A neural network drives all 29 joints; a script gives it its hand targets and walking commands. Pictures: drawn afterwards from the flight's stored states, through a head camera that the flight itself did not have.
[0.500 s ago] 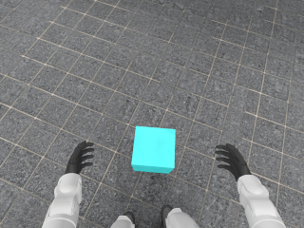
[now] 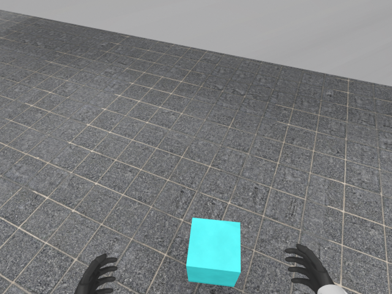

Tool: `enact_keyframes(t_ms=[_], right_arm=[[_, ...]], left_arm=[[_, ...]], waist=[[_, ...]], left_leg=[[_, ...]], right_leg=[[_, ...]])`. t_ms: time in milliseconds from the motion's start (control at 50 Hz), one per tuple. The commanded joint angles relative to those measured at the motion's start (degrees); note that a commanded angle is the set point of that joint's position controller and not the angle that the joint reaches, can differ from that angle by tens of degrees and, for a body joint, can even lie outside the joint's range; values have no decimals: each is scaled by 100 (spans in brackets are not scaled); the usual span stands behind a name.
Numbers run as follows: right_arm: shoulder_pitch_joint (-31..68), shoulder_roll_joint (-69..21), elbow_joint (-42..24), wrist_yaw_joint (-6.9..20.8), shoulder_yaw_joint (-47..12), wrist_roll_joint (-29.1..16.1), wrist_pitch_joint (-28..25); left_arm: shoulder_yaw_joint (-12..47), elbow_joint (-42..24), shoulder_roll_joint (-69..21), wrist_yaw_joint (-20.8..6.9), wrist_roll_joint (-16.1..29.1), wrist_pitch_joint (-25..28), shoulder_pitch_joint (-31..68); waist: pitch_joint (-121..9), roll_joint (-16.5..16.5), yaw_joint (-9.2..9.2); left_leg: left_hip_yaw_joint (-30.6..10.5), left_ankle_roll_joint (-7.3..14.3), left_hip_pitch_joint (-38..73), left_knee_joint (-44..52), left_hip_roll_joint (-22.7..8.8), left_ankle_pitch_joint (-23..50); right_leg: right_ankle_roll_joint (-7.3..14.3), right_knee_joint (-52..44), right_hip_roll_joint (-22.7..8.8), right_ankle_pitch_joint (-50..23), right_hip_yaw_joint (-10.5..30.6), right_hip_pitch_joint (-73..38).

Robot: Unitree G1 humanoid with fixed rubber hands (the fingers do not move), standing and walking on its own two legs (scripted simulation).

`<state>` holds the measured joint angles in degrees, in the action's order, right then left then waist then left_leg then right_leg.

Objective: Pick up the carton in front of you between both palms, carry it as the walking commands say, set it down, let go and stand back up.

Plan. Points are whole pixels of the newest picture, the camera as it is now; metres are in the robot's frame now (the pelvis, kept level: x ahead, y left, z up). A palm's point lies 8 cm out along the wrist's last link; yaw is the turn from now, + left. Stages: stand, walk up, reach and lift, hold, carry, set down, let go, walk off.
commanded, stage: let go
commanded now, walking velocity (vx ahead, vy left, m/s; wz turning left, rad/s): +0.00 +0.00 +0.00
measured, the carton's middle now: (213, 252) +0.42 -0.06 -0.65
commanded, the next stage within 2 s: stand in 0.24 s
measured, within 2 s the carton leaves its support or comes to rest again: neither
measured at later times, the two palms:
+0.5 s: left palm out of the picture +0.13 +0.27 -0.08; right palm (353, 293) +0.15 -0.30 -0.08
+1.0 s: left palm out of the picture +0.12 +0.28 -0.09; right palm out of the picture +0.14 -0.31 -0.09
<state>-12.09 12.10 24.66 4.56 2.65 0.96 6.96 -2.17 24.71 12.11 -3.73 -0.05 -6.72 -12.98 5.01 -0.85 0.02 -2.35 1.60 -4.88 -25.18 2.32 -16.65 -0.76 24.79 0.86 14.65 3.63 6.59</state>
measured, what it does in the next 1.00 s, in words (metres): stands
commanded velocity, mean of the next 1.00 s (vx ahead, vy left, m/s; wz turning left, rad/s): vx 0.00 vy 0.00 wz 0.00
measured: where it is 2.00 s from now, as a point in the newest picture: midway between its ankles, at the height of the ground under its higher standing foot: outside the picture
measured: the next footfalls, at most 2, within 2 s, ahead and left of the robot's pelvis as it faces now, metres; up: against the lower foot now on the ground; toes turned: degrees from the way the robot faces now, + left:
none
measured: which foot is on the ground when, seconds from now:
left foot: down 0.00-1.00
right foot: down 0.00-1.00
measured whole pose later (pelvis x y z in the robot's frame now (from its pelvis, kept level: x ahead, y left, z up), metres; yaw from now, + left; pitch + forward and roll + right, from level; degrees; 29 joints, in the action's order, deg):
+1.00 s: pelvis +0.01 -0.02 +0.00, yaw +1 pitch -1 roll +0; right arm -10.1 20.7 46.3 -1.6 1.0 1.8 -0.3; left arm -2.3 49.5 19.3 0.9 -1.7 0.1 -9.0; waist 0.7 -1.2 0.3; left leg -3.6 -0.2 -7.0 -25.3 0.8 -17.0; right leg 1.0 25.2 1.9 15.4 1.5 8.5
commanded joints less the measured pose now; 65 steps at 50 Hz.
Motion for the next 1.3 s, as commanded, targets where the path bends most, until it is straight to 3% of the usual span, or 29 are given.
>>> enact_keyframes(t_ms=[0, 100, 120, 140, 220, 240, 260, 320, 460, 760, 1280], right_arm=[[157, 590, -535, -15, 213, 41, 24], [183, 563, -585, -21, 189, 24, 57], [381, 791, -882, -180, 183, 106, 350], [251, 729, -862, -245, 150, 94, 407], [272, 627, -883, -334, 25, 18, 513], [516, 1220, -69, -538, 244, 75, 64], [314, 1206, 12, -580, 255, 109, -145], [331, 1109, 351, -534, 189, 134, -448], [373, 1352, 855, -534, 179, 150, -661], [293, 1606, 1547, -618, 90, 102, -765], [466, 1830, 2345, -609, -56, 51, -837]], left_arm=[[-132, -589, 451, -12, -10, -14, 314], [-176, -584, 483, -7, -69, -60, 266], [-185, -257, 536, 105, 23, 124, -33], [-190, -340, 507, 162, -25, 166, 10], [-94, -425, 515, 187, 38, 177, 233], [-328, 378, 1248, 405, -279, 311, 227], [-331, 442, 1345, 479, -289, 392, 125], [-286, 669, 1206, 489, -303, 545, 315], [-264, 1156, 1324, 460, -244, 679, 382], [-242, 1873, 1589, 510, -184, 748, 457], [-140, 2611, 1763, 448, -121, 766, 658]], waist=[[-151, 34, -71], [-217, -8, -18], [-559, 159, 20], [-483, 17, 45], [-408, -11, -11], [-206, -291, 66], [-320, -145, -15], [-430, 20, -26], [-859, 99, 11], [-793, 68, 23], [-506, 61, 29]], left_leg=[[56, -239, -261, 538, -150, 1176], [83, -233, -147, 469, -101, 1439], [47, -242, 130, 273, -121, 1924], [73, -274, 83, 221, -95, 2043], [104, -225, -9, 212, -64, 1785], [-39, -314, -756, -39, -319, 977], [-101, -277, -660, -53, -332, 634], [-270, -207, -702, 7, -399, 95], [-403, -171, -482, -64, -545, 1183], [-475, -120, -346, 44, -640, 1816], [-587, -67, -302, 599, -747, 1244]], right_leg=[[8, -193, 227, -972, -374, -322], [-1, -189, 204, -1221, -330, -461], [-39, -23, 353, -1150, -386, -388], [-27, -29, 325, -1139, -394, -300], [-26, -33, 292, -1165, -338, -80], [-109, -80, -223, -1014, -46, 526], [-32, -104, -313, -866, 84, 583], [63, -235, -339, -64, 209, 801], [105, -20, -394, -1269, 215, 415], [165, -81, -509, -1886, 286, 67], [204, -535, -612, -1178, 382, -14]])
